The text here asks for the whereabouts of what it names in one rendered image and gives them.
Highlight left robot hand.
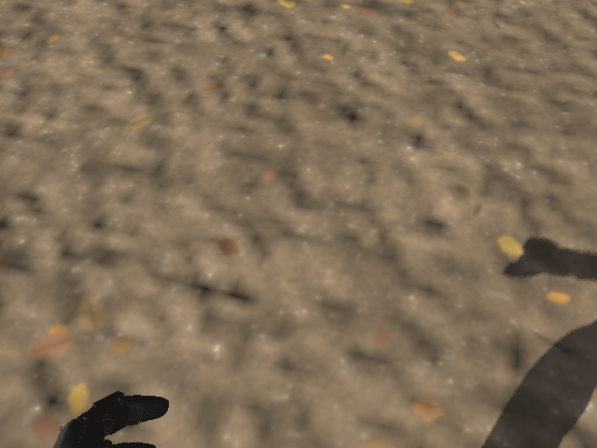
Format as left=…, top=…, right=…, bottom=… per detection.
left=53, top=391, right=169, bottom=448

